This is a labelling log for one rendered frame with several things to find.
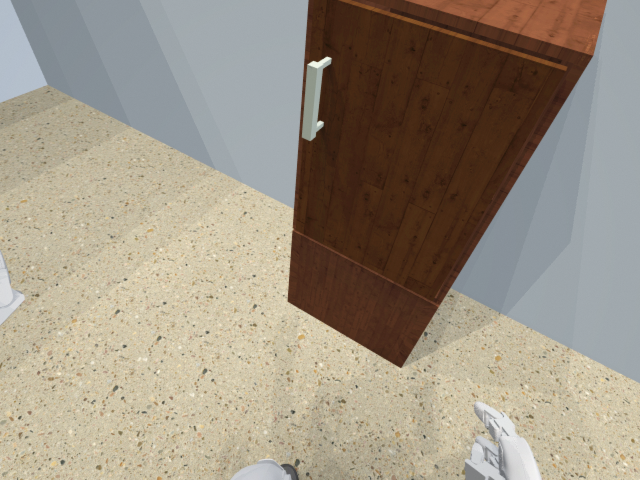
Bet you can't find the left robot hand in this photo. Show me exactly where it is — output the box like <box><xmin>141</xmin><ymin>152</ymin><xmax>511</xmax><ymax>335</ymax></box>
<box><xmin>0</xmin><ymin>250</ymin><xmax>25</xmax><ymax>326</ymax></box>

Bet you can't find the left robot shin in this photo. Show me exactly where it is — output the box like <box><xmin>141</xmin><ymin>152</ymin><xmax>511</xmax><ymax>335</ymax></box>
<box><xmin>257</xmin><ymin>459</ymin><xmax>284</xmax><ymax>470</ymax></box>

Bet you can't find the right robot hand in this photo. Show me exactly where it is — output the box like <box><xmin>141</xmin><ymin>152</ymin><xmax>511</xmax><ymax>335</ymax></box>
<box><xmin>465</xmin><ymin>401</ymin><xmax>542</xmax><ymax>480</ymax></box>

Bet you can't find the cupboard door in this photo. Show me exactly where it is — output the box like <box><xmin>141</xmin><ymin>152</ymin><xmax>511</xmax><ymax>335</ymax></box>
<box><xmin>296</xmin><ymin>0</ymin><xmax>567</xmax><ymax>301</ymax></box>

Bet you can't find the handle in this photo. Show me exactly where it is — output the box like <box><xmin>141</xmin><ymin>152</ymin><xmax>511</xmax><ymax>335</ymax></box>
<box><xmin>302</xmin><ymin>57</ymin><xmax>332</xmax><ymax>141</ymax></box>

